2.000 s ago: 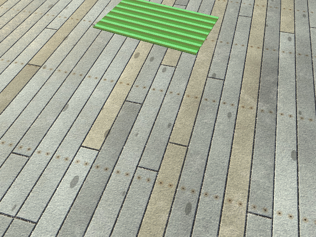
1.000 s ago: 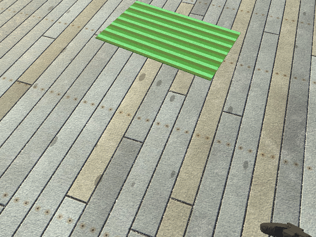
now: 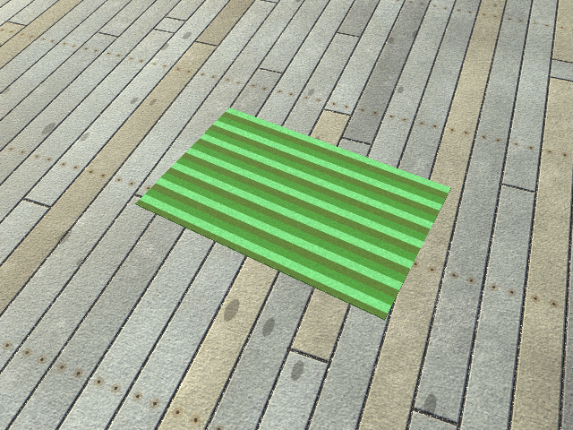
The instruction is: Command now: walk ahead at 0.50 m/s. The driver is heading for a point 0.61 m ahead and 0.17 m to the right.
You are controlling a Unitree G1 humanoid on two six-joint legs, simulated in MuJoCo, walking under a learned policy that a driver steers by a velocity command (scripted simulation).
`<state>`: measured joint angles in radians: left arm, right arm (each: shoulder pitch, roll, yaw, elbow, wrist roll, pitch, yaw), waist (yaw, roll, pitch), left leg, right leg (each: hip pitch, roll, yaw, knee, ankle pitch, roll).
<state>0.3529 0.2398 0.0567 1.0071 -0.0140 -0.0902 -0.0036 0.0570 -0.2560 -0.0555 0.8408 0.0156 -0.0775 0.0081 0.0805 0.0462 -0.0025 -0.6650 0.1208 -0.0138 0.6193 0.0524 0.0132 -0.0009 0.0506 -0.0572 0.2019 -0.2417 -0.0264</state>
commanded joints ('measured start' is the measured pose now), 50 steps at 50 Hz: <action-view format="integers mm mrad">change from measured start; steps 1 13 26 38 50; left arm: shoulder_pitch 54 -61 -340 24 -121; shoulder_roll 169 112 34 188 156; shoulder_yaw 36 30 17 77 46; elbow -14 -71 -186 -208 -217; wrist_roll -6 -17 -1 7 9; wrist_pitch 7 0 28 25 40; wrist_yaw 8 11 -27 -19 19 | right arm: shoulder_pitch -134 134 271 135 40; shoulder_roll -52 -74 -128 -133 -75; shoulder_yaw -4 -24 -42 -21 -15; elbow -98 -9 78 -55 -64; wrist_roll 7 -31 -24 43 -17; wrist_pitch -20 -36 -30 -89 -13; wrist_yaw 19 20 -33 -1 -17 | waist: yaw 5 -80 -141 43 -51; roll -107 38 -19 -150 -126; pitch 79 -44 95 -222 -100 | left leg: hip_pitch -11 540 649 -186 209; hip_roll -29 144 125 -90 -72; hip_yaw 18 -235 156 -82 15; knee -71 -429 -504 809 37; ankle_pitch -18 -176 50 -534 9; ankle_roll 21 198 132 3 -51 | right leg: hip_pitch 20 -620 -726 343 -184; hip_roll -295 -207 -150 -357 -165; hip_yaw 122 148 79 667 136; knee -29 996 473 110 105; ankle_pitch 281 -49 360 145 710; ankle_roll -160 -36 -23 -361 -183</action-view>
